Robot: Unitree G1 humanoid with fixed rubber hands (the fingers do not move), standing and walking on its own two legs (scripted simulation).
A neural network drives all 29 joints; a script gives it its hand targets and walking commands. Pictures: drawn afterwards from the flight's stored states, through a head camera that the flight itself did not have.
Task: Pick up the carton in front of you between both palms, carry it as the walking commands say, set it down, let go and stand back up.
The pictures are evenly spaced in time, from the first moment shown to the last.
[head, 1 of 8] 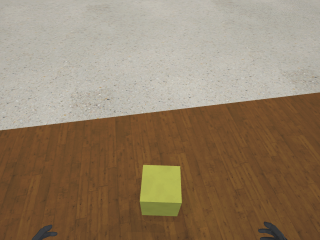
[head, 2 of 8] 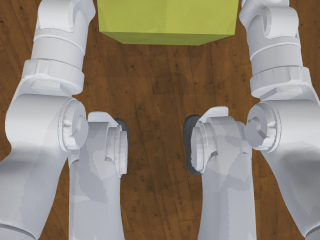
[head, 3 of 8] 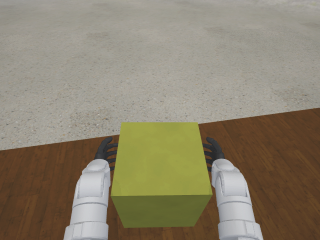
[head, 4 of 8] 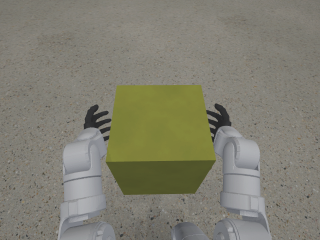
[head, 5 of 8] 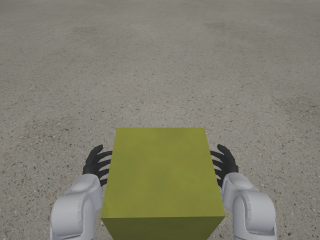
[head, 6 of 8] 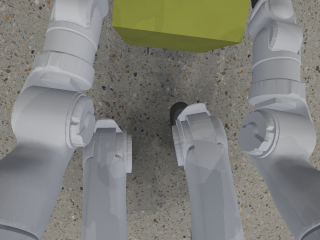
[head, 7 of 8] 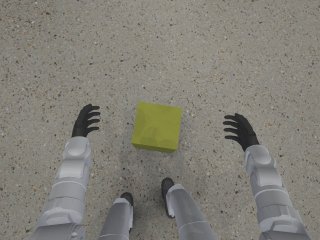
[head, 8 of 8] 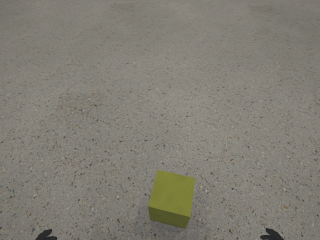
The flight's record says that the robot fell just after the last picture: no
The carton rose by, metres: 0.67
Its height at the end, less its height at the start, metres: -0.11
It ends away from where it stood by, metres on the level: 2.65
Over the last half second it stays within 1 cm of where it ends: yes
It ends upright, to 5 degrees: yes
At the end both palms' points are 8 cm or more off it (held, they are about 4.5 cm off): yes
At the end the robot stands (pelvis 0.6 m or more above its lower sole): yes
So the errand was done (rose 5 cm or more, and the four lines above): yes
